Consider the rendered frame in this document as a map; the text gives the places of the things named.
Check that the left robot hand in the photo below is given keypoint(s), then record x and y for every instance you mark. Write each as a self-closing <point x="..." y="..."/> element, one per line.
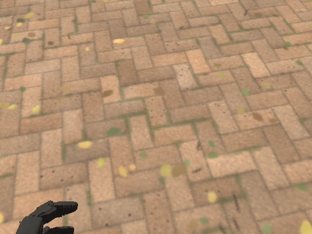
<point x="34" y="223"/>

